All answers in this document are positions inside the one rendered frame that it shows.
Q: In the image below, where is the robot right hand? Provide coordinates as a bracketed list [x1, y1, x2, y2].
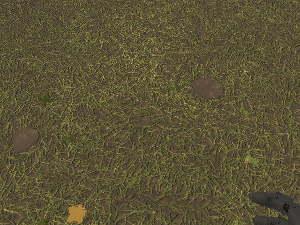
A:
[249, 191, 300, 225]

